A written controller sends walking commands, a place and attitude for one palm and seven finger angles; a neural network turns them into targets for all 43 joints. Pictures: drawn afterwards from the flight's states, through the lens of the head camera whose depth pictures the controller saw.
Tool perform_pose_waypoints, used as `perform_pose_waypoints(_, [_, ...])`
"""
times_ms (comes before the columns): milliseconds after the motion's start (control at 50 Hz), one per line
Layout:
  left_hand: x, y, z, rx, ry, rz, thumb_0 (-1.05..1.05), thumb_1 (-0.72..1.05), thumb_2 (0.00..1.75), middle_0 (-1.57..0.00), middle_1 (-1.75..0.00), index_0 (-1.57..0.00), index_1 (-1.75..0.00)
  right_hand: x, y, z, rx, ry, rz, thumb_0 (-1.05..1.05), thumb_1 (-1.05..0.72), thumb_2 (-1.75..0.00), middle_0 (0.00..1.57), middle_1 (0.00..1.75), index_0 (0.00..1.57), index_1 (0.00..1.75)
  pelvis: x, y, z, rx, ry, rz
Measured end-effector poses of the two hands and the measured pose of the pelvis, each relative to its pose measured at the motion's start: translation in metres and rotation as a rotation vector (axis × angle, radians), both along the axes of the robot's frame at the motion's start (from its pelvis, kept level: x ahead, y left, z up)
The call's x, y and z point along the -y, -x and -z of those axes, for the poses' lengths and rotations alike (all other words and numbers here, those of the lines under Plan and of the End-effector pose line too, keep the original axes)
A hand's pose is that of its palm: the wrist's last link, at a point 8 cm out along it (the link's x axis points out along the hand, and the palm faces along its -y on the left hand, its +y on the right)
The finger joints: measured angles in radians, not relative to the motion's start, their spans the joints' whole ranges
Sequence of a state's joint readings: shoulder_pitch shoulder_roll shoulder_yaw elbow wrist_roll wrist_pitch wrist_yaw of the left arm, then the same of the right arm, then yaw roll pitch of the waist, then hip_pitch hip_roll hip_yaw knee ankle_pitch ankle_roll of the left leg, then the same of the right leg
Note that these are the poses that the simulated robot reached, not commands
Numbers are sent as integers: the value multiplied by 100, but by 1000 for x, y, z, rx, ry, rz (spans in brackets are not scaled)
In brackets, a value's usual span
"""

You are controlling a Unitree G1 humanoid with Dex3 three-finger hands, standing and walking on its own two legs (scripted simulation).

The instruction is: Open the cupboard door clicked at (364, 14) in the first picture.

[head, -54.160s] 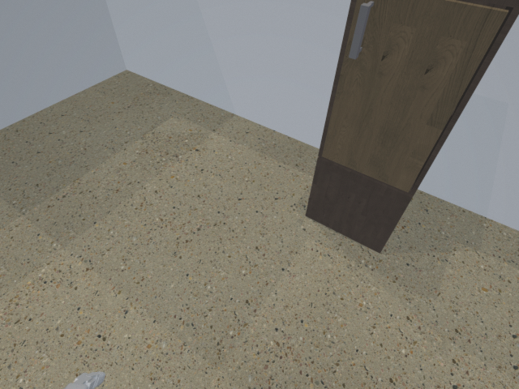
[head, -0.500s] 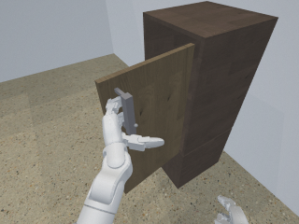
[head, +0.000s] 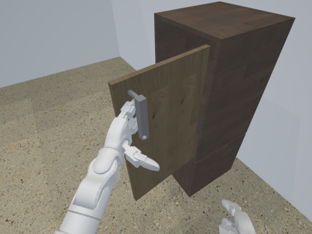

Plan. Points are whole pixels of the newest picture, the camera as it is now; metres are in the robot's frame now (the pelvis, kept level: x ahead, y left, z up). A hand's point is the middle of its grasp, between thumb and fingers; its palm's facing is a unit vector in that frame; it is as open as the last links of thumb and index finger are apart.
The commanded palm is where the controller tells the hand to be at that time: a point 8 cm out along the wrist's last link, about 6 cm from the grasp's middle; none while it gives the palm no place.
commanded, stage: slide the hand sideways off the handle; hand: left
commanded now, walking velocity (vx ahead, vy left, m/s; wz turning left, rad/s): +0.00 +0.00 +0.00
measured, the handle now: (137, 115) +0.37 +0.08 +0.15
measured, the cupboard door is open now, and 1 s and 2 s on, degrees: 97 97 97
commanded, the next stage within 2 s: draw the hand back to the body in 0.92 s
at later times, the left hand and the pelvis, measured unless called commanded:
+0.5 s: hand (131, 154) +0.25 +0.08 +0.14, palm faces -0.07 -1.00 -0.03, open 16.3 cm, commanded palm +0.22 +0.14 +0.15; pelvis +0.02 -0.02 +0.00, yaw -1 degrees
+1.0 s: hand (104, 167) +0.22 +0.13 +0.14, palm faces -0.05 -1.00 -0.05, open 16.3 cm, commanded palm +0.20 +0.18 +0.15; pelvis +0.02 -0.04 +0.00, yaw +0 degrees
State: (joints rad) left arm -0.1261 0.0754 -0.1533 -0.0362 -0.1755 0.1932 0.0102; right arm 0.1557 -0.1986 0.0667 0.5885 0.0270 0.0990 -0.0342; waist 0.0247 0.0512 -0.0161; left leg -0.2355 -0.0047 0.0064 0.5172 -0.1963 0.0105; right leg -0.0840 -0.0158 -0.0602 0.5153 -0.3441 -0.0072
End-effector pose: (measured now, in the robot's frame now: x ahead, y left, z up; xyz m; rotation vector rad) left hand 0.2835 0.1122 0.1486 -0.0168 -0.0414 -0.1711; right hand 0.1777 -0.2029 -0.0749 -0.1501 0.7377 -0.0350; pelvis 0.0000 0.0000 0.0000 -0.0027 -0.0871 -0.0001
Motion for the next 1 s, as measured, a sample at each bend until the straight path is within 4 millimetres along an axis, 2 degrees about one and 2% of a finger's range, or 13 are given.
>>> perform_pose_waypoints(140, [6,13,4,19,4,-49,-1,-50,30,-9,-31,-13,-31,7,5,-6,17,-2,5,2,-91,-89,20,30,20,30,2,0,1,-10,-3,15])
perform_pose_waypoints(280, [2,20,6,11,-41,-39,-1,-50,30,-12,-30,-11,-29,13,0,-7,21,1,10,2,-90,-89,20,30,20,30,8,-4,0,-11,-3,23])
perform_pose_waypoints(540, [-27,53,7,-1,-50,-108,-1,-50,30,-15,-30,-14,-30,28,-29,-15,103,1,-11,2,-90,-89,20,30,20,30,26,-19,0,-19,-9,13])
perform_pose_waypoints(660, [-40,64,9,-11,-64,-117,-1,-50,30,-15,-30,-15,-30,39,-36,-16,133,15,-12,2,-90,-89,20,30,20,30,34,-23,1,-26,-11,2])
perform_pose_waypoints(800, [-60,73,10,-14,-70,-137,-1,-50,30,-15,-30,-15,-30,51,-34,-13,149,27,7,2,-90,-89,20,30,20,30,40,-26,2,-33,-12,-2])
perform_pose_waypoints(1000, [-75,83,12,-3,-60,-123,-1,-50,30,-15,-30,-15,-30,59,-21,-7,155,44,32,2,-90,-89,20,30,20,30,36,-23,4,-41,-8,-3])
